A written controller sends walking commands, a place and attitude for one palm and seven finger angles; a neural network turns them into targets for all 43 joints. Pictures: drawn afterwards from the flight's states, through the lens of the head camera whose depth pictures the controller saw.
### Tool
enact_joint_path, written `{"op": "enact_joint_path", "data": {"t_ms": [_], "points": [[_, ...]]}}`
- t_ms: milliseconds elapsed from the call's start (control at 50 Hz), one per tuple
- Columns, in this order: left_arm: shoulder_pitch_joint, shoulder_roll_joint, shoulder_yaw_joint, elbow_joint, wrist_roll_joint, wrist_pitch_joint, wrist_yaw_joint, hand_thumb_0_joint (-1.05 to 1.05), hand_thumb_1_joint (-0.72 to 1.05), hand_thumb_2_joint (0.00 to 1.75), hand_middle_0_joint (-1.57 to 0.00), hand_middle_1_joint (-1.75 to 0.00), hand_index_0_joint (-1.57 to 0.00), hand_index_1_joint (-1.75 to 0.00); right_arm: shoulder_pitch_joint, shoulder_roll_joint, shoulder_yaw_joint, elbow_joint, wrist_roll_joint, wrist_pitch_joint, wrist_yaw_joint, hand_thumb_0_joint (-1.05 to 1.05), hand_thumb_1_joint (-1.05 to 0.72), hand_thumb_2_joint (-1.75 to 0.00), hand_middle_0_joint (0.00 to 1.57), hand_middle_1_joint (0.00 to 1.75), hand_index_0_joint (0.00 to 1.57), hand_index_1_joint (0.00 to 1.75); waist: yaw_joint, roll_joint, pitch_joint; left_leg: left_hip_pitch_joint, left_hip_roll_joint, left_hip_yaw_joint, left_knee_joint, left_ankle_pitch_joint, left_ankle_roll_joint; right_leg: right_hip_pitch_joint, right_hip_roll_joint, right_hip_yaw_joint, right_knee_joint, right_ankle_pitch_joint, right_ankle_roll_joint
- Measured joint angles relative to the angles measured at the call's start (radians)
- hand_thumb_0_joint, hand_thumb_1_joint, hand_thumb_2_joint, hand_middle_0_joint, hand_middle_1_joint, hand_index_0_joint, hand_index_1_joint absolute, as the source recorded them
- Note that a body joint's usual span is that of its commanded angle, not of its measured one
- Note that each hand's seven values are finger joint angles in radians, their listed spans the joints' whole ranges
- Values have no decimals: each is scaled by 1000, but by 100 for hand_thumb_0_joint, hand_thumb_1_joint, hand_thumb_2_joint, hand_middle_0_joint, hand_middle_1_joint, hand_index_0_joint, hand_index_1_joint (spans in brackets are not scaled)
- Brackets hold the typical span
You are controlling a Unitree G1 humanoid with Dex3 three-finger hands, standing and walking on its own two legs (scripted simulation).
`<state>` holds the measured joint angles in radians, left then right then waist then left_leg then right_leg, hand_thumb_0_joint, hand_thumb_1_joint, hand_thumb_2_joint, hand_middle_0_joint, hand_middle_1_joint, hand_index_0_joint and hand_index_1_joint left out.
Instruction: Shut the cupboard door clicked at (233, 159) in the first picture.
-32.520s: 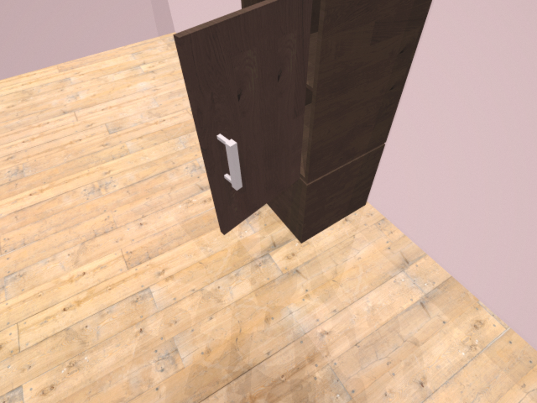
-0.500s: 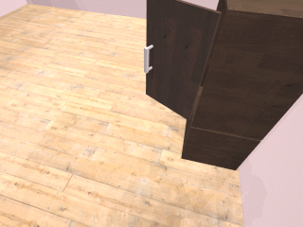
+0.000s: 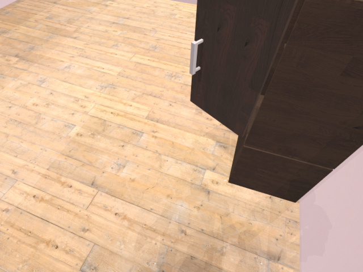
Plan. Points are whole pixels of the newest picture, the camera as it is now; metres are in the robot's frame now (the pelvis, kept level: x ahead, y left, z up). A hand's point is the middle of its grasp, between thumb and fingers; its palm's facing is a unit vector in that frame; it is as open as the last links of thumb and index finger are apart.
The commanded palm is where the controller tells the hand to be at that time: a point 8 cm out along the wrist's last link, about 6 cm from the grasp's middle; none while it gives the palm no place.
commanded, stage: walk to a spot facing it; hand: left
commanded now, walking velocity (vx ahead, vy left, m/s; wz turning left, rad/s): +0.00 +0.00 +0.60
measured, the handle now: (196, 57) +0.91 -0.02 -0.05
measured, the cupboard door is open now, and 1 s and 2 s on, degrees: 62 62 62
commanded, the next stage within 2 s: none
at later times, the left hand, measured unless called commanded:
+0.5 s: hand out of the picture +0.05 +0.25 -0.16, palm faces +0.27 -0.93 -0.25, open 7.4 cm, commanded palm none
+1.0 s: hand out of the picture -0.06 +0.15 -0.15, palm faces +0.60 -0.75 -0.28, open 7.4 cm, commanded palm none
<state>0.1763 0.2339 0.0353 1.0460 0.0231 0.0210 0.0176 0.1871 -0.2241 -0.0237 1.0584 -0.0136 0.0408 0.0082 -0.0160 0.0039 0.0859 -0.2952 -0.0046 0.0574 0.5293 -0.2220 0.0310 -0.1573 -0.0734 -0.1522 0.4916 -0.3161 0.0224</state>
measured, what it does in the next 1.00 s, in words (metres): steps on the spot, turning left: right foot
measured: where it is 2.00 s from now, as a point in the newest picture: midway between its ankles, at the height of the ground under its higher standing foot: (132, 258)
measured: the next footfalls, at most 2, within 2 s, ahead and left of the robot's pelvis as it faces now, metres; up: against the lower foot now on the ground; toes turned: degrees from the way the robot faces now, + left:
right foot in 0.66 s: +0.07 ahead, -0.13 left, +0.00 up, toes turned +24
left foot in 1.14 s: -0.02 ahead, +0.09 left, +0.00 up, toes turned +49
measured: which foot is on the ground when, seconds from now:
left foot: down 0.00-0.66, up 0.68-1.00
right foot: down 0.00-0.14, up 0.16-0.64, down 0.66-1.00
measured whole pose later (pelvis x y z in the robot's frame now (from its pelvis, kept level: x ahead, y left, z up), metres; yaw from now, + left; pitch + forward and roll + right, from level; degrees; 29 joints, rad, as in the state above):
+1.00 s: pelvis +0.03 -0.04 +0.00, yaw +38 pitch +1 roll +2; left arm 0.27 0.18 0.04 0.88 0.03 0.00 0.02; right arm 0.14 -0.25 -0.07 0.92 -0.02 0.09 0.03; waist 0.00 0.00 0.13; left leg -0.43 0.03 0.02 0.94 -0.42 -0.06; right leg -0.15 -0.10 -0.22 0.52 -0.37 -0.02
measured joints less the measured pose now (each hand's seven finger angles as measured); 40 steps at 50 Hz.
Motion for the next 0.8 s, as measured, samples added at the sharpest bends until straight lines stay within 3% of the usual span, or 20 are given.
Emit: {"op": "enact_joint_path", "data": {"t_ms": [100,140,180,220,320,420,520,640,660,680,720,800], "points": [[23,-11,15,-38,12,4,7,0,90,90,-21,-30,-21,-30,13,25,-16,-35,0,22,10,1,-91,-90,20,30,20,30,0,-10,34,-83,23,14,257,-208,-44,-4,-29,-64,86,-59,11],[34,-6,20,-50,10,9,6,0,90,90,-21,-30,-21,-30,22,30,-16,-57,1,16,17,1,-91,-90,20,30,20,30,-2,-30,37,-57,32,27,172,-104,-43,-19,-57,-82,146,-94,28],[28,-3,24,-58,2,25,5,0,90,90,-21,-30,-21,-30,22,32,-18,-76,-3,-2,15,1,-91,-90,20,30,20,30,-1,-47,45,-77,9,29,185,-67,9,-93,-74,-31,299,-173,32],[13,-2,26,-64,2,44,7,0,90,90,-21,-30,-21,-30,16,33,-19,-86,-6,-11,9,1,-91,-90,20,30,20,30,2,-47,55,-75,-4,21,170,-89,43,-179,-46,52,466,-227,22],[-26,1,37,-95,5,40,-6,0,90,90,-20,-30,-20,-30,25,27,-14,-104,-11,-15,-11,1,-91,-90,20,30,20,30,-5,-22,45,-50,-27,-34,10,6,48,-326,-3,135,627,-84,31],[-43,18,44,-129,6,25,-8,0,90,90,-20,-30,-20,-30,36,23,-18,-107,-8,-15,-13,1,-91,-90,20,30,20,30,-6,-20,19,-32,-44,-86,-85,68,42,-351,10,165,576,-18,47],[-61,20,41,-146,4,30,-5,0,90,90,-20,-30,-20,-30,39,12,-30,-115,-11,-7,-10,1,-91,-90,20,30,20,30,-18,-9,-1,-40,-62,-147,-97,84,26,-303,31,172,447,-51,49],[-56,2,24,-175,-4,18,-4,0,90,90,-20,-30,-20,-30,30,-17,-51,-129,-12,14,-5,1,-91,-90,20,30,20,30,-22,25,-13,-83,-92,-225,-54,80,-13,-158,76,164,136,-28,21],[-43,4,21,-184,-3,11,-4,0,90,90,-20,-30,-20,-30,32,-19,-56,-133,-8,18,-3,1,-91,-90,20,30,20,30,-16,19,-23,-104,-106,-227,-23,60,-22,-120,70,166,47,-22,1],[-35,-3,21,-183,3,4,0,0,90,90,-20,-30,-20,-30,23,-26,-63,-130,-4,21,-2,1,-91,-90,20,30,20,30,-7,29,-19,-134,-108,-224,50,-25,-35,-117,73,160,39,-16,-25],[-18,-20,11,-174,5,7,6,0,90,90,-20,-30,-20,-30,10,-41,-75,-130,-8,27,2,1,-91,-90,20,30,20,30,-8,49,-7,-203,-110,-191,281,-168,-51,-104,65,133,46,-12,-44],[24,-40,5,-157,1,5,11,0,90,90,-20,-30,-21,-30,3,-52,-77,-140,-9,27,14,1,-91,-90,19,30,20,30,-19,49,9,-265,-65,-112,595,-168,-83,-52,33,81,9,-4,-48]]}}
